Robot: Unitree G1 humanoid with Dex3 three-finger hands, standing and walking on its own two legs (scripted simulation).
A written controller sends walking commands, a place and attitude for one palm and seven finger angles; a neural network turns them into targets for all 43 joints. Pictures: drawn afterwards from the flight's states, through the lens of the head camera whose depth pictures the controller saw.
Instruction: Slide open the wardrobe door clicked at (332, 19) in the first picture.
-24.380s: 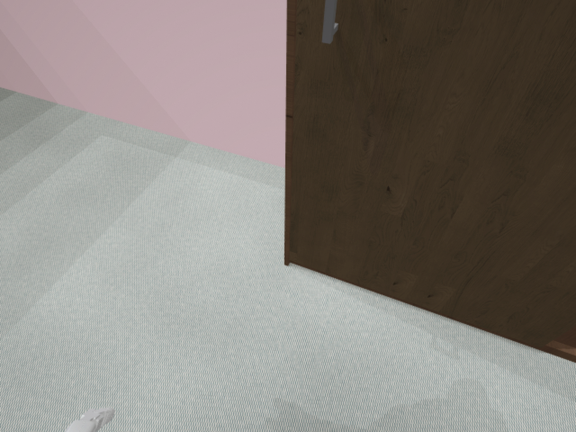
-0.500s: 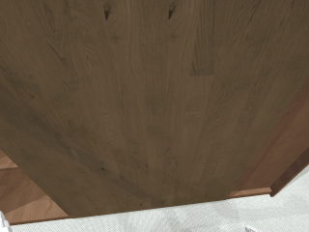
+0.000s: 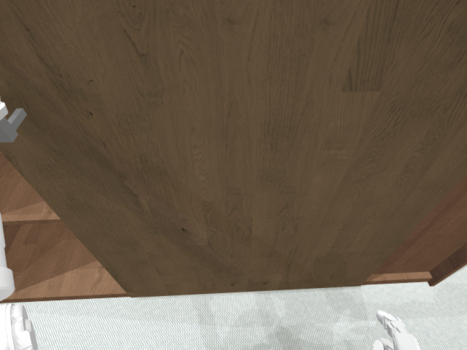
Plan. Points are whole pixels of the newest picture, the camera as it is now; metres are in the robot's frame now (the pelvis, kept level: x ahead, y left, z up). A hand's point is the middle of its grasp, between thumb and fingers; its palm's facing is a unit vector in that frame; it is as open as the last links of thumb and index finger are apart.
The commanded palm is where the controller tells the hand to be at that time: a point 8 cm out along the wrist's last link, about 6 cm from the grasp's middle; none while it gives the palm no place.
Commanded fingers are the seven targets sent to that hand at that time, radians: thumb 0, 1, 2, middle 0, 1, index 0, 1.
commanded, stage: stop walking and hold the door there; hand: left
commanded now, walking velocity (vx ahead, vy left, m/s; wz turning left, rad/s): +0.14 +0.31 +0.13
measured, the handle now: out of the picture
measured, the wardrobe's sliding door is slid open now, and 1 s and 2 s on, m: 0.60 0.60 0.59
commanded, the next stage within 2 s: loosen the grip on the handle in 1.50 s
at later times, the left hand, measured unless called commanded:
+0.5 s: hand out of the picture +0.35 +0.34 +0.26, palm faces +0.45 -0.86 -0.23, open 5.7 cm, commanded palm +0.32 +0.35 +0.23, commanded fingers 0.00 0.90 0.90 -0.45 -1.40 -0.45 -1.40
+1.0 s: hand out of the picture +0.35 +0.33 +0.26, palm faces +0.31 -0.95 -0.06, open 5.7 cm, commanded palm +0.32 +0.33 +0.23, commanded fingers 0.00 0.90 0.90 -0.45 -1.40 -0.45 -1.40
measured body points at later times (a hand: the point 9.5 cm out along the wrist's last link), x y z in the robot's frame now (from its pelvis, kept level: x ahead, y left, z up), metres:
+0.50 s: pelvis -0.03 +0.09 +0.00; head +0.03 +0.08 +0.44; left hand +0.32 +0.38 +0.27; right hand +0.12 -0.18 -0.12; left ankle +0.02 +0.28 -0.73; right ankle -0.04 -0.07 -0.72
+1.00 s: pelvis -0.04 +0.11 +0.01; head +0.01 +0.13 +0.46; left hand +0.32 +0.37 +0.26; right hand +0.16 -0.07 -0.09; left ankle +0.00 +0.25 -0.72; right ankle -0.03 +0.00 -0.70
